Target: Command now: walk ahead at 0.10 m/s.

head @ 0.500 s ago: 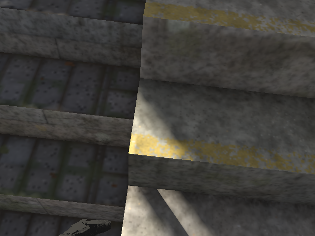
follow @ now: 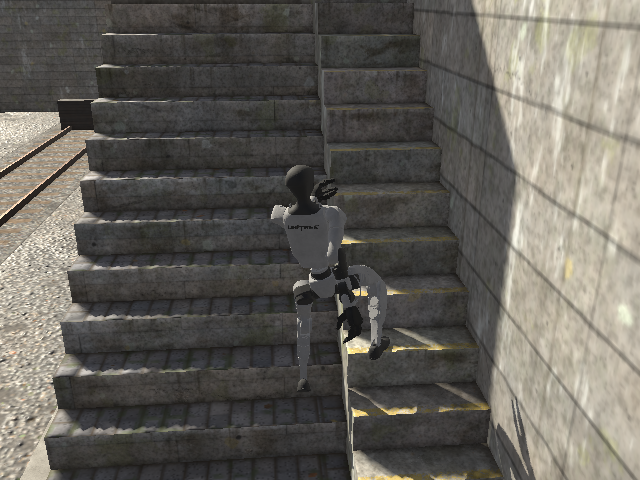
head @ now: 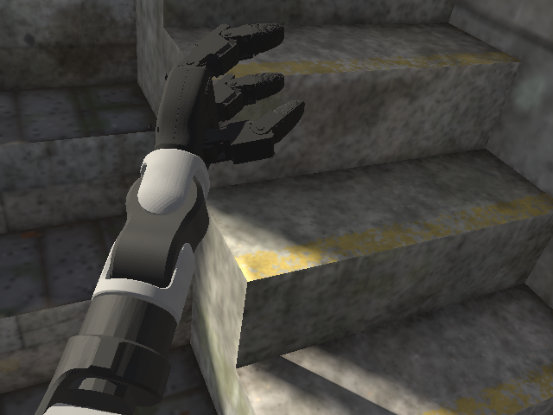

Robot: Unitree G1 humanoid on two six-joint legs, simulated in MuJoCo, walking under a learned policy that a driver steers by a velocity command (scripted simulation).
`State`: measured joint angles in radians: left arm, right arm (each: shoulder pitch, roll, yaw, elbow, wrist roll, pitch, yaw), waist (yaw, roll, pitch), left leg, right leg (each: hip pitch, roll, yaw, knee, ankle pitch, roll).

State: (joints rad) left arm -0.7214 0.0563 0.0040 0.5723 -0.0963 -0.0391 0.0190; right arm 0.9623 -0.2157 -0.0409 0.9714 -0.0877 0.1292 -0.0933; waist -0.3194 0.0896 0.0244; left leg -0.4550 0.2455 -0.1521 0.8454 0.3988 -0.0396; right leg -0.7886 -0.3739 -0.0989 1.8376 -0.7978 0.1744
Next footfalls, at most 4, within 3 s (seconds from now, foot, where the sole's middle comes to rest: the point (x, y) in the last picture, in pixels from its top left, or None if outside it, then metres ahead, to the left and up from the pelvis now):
0.06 left None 0.10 0.13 -0.90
0.38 right None -0.32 0.15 -1.12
0.52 right None -0.46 0.20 -1.33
0.58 left None -0.49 0.49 -1.31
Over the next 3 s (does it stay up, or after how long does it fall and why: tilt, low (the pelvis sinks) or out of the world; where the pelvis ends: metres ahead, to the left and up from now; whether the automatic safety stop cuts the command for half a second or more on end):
falls after 0.88 s (out of the world)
